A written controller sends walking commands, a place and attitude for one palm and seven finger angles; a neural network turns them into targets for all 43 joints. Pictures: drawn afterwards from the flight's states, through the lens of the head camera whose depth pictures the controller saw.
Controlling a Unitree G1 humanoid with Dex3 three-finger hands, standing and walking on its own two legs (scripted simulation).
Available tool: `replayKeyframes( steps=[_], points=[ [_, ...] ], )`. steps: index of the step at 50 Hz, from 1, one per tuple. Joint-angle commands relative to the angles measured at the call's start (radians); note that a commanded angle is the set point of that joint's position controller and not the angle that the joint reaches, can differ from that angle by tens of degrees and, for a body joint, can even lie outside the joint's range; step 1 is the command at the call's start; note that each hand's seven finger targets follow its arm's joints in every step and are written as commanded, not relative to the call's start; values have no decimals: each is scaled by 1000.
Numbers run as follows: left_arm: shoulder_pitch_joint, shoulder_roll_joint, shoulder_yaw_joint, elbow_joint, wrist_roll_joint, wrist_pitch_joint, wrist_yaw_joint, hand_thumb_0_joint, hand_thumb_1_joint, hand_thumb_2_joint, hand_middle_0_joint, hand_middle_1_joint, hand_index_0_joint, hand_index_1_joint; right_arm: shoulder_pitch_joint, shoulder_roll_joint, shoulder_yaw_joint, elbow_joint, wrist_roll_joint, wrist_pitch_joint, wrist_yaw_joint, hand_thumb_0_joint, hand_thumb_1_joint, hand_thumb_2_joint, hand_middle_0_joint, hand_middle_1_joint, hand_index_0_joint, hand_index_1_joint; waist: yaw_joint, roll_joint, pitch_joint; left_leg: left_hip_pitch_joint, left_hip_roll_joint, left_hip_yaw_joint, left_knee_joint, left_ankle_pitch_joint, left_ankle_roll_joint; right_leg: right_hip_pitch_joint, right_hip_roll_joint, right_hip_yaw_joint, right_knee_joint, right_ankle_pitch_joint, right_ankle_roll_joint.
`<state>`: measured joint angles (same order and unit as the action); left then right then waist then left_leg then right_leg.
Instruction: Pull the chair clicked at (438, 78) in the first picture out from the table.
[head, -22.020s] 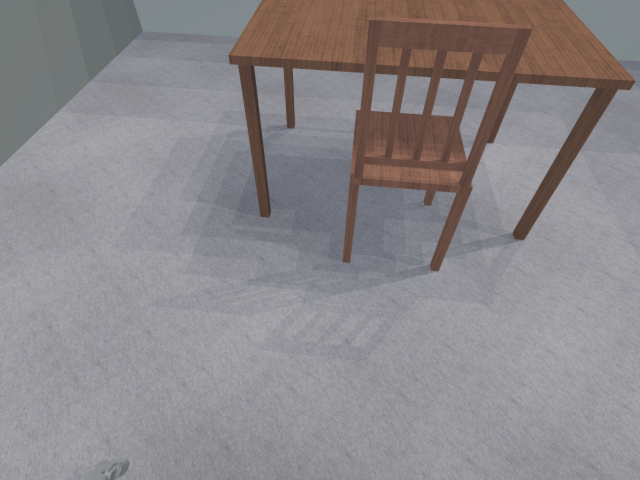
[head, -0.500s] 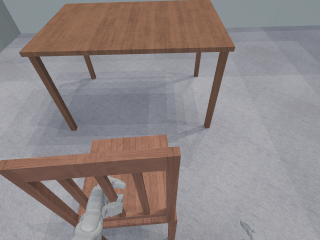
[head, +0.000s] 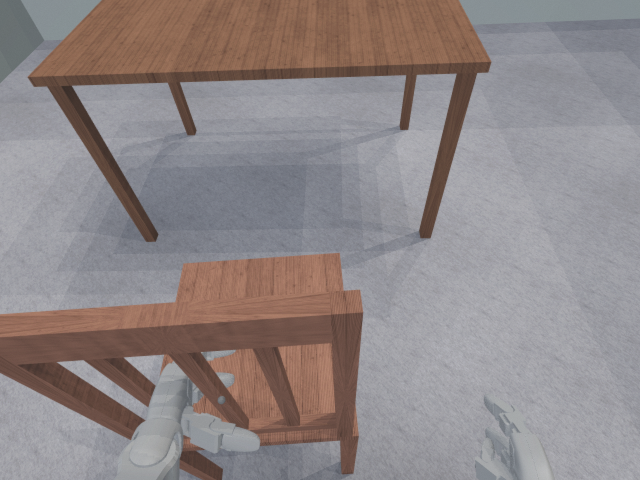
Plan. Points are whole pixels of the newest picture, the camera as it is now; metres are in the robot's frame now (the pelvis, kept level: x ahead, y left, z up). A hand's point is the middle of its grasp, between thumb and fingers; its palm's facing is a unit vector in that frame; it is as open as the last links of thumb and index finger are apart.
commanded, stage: open the thumb and straighten the fingers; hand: left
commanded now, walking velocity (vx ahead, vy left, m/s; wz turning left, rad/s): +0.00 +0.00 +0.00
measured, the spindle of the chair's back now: (217, 393) +0.24 +0.15 -0.05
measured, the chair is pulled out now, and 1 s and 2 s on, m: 0.61 0.61 0.61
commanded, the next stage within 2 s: draw the fingers out of the gap in 0.26 s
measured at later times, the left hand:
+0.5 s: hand (218, 426) +0.20 +0.14 -0.05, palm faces +0.00 -0.98 -0.19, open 17.4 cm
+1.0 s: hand out of the picture +0.13 +0.15 -0.04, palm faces +0.02 -0.99 -0.17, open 17.3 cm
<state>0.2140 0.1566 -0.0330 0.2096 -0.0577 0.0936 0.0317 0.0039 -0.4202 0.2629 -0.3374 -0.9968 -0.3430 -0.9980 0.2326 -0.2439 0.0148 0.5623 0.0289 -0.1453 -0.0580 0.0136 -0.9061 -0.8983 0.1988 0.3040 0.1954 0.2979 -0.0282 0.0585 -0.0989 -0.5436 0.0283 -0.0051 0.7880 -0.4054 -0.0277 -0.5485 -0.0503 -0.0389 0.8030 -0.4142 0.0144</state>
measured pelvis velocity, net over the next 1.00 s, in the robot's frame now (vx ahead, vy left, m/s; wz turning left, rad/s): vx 0.01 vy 0.01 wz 0.03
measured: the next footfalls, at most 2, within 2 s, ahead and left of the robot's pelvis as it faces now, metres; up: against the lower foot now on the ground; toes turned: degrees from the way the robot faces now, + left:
none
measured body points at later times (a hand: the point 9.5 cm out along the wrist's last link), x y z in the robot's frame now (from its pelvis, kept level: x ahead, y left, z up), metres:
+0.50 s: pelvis +0.02 +0.00 -0.02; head +0.06 -0.01 +0.43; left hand +0.20 +0.19 -0.03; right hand +0.18 -0.24 -0.10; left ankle -0.01 +0.14 -0.71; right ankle -0.01 -0.13 -0.71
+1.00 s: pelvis +0.01 +0.01 -0.03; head +0.04 +0.00 +0.42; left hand +0.13 +0.20 -0.03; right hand +0.20 -0.22 -0.09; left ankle -0.01 +0.14 -0.71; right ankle -0.01 -0.12 -0.71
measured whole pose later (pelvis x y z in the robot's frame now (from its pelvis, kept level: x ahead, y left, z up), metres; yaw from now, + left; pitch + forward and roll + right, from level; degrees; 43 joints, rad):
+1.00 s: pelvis +0.01 +0.01 -0.03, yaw +1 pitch +13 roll -1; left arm 0.76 0.18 -0.09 -0.28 -0.01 0.14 0.01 -0.01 -0.53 0.21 -0.02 -0.01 -0.05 -0.02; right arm 0.24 -0.19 -0.01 0.46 0.03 -0.14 -0.11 0.01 -0.90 -0.90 0.20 0.30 0.20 0.30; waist -0.01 0.05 -0.19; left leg -0.72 0.03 -0.05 1.01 -0.52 -0.02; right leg -0.68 -0.05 -0.07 0.97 -0.51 0.02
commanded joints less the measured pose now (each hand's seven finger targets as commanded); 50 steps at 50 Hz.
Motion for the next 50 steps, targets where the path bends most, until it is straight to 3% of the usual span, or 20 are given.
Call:
replayKeyframes(
  steps=[1, 3, 6, 7, 14, 17, 18, 19, 20, 21, 23, 29, 32, 36, 39, 41, 43, 44, 48, 50],
  points=[
    [-26, 108, 50, -265, 0, -21, 4, 0, -550, 200, -125, -363, -125, -363, -31, -115, -46, -168, 0, -72, -19, 0, -900, -900, 200, 300, 200, 300, -5, -97, -217, 82, -17, 13, -43, 304, 46, 112, 8, -35, -70, 371, -6],
    [-15, 118, 60, -263, 5, -7, 1, 0, -550, 200, -75, -218, -75, -218, -26, -116, -44, -168, -1, -69, -21, 0, -900, -900, 200, 300, 200, 300, -10, -103, -181, 55, -20, 12, -27, 290, 46, 82, 9, -37, -64, 359, -4],
    [10, 114, 44, -331, 10, -1, -2, 0, -550, 200, 0, 0, 0, 0, -19, -113, -45, -181, -3, -78, -26, 0, -900, -900, 200, 300, 200, 300, -9, -81, -212, 67, -20, 8, -8, 318, 46, 81, 7, -42, -44, 376, -7],
    [22, 98, 22, -365, 13, 0, -3, 0, -550, 200, 0, 0, 0, 0, -17, -111, -44, -187, -3, -82, -26, 0, -900, -900, 200, 300, 200, 300, -10, -54, -227, 78, -21, 7, 0, 340, 47, 75, 7, -42, -38, 387, -8],
    [42, 103, 8, -405, 27, 27, 20, 0, -550, 200, 0, 0, 0, 0, -9, -113, -42, -186, -7, -83, -38, 0, -900, -900, 200, 300, 200, 300, -21, -70, -204, 50, -23, -7, 22, 338, 48, 45, 9, -52, -22, 375, -9],
    [91, 81, -19, -442, 37, 40, 32, 0, -550, 200, 0, 0, 0, 0, -9, -105, -40, -199, -6, -82, -37, 0, -900, -900, 200, 300, 200, 300, -13, -35, -228, 69, -21, -7, 25, 357, 45, 40, 6, -55, -12, 373, -9],
    [185, 108, 42, -369, 35, 55, 36, 0, -550, 200, 0, 0, 0, 0, -13, -95, -46, -196, -7, -72, -38, 0, -900, -900, 200, 300, 200, 300, 8, -86, -212, 34, -22, -5, 25, 340, 43, 49, 9, -60, -9, 365, -10],
    [216, 101, 34, -370, 33, 61, 31, 0, -550, 200, 0, 0, 0, 0, -22, -99, -45, -199, -7, -64, -37, 0, -900, -900, 200, 300, 200, 300, 10, -93, -200, 17, -24, -5, 21, 335, 43, 58, 9, -57, -16, 376, -13],
    [214, 94, 19, -410, 31, 57, 27, 0, -550, 200, 0, 0, 0, 0, -24, -96, -44, -212, -6, -62, -37, 0, -900, -900, 200, 300, 200, 300, 7, -95, -206, 16, -26, -2, 24, 327, 44, 61, 7, -56, -10, 376, -11],
    [239, 108, 30, -452, 36, 53, 28, 0, -550, 200, 0, 0, 0, 0, -32, -91, -47, -223, -4, -61, -37, 0, -900, -900, 200, 300, 200, 300, 17, -59, -217, 19, -25, -1, 23, 330, 43, 60, 7, -54, -5, 364, -13],
    [256, 93, 2, -506, 39, 49, 32, 0, -550, 200, 0, 0, 0, 0, -31, -86, -44, -235, -3, -62, -39, 0, -900, -900, 200, 300, 200, 300, 6, -48, -204, 17, -25, -2, 29, 312, 45, 40, 9, -55, -6, 335, -13],
    [349, 116, 24, -549, 40, 36, 36, 0, -550, 200, 0, 0, 0, 0, -29, -77, -52, -229, -4, -64, -52, 0, -900, -900, 200, 300, 200, 300, -2, -70, -182, -15, -29, -8, 55, 284, 49, 14, 15, -54, -4, 316, -13],
    [392, 111, 16, -576, 46, 32, 32, 0, -550, 200, 0, 0, 0, 0, -35, -71, -51, -239, -3, -64, -53, 0, -900, -900, 200, 300, 200, 300, 3, -37, -186, -17, -31, -11, 58, 261, 47, -7, 16, -57, 7, 273, -14],
    [503, 91, 7, -589, 44, 35, 22, 0, -550, 200, 0, 0, 0, 0, -48, -59, -57, -249, 1, -58, -54, 0, -900, -900, 200, 300, 200, 300, 14, -60, -182, -33, -30, -13, 64, 259, 47, -8, 17, -62, 14, 270, -15],
    [531, 124, 35, -615, 49, 32, 19, 0, -550, 200, 0, 0, 0, 0, -55, -57, -63, -252, 3, -50, -58, 0, -900, -900, 200, 300, 200, 300, 18, -51, -171, -56, -30, -13, 70, 245, 49, -15, 20, -60, 17, 250, -20],
    [573, 110, 26, -627, 46, 26, 13, 0, -550, 200, 0, 0, 0, 0, -60, -50, -63, -258, 3, -50, -59, 0, -900, -900, 200, 300, 200, 300, 20, -46, -170, -62, -32, -11, 77, 232, 49, -20, 19, -59, 19, 244, -18],
    [579, 91, 0, -644, 43, 16, 2, 0, -550, 200, 0, 0, 0, 0, -59, -51, -61, -265, 4, -52, -62, 0, -900, -900, 200, 300, 200, 300, 9, -60, -148, -70, -32, -15, 83, 216, 52, -45, 23, -64, 19, 221, -16],
    [574, 113, 24, -640, 42, 14, 3, 0, -550, 200, 0, 0, 0, 0, -58, -50, -66, -260, 5, -51, -65, 0, -900, -900, 200, 300, 200, 300, 10, -67, -149, -79, -32, -16, 85, 214, 52, -40, 24, -60, 17, 220, -19],
    [643, 102, 7, -678, 44, -4, -10, 0, -550, 200, 0, 0, 0, 0, -65, -47, -68, -273, 8, -53, -65, 0, -900, -900, 200, 300, 200, 300, 18, -34, -160, -77, -33, -19, 92, 209, 51, -57, 24, -66, 33, 199, -20],
    [691, 101, 13, -675, 45, -5, -10, 0, -550, 200, 0, 0, 0, 0, -71, -42, -72, -273, 10, -50, -67, 0, -900, -900, 200, 300, 200, 300, 23, -48, -150, -89, -32, -22, 94, 205, 51, -65, 27, -71, 36, 188, -22]
  ],
)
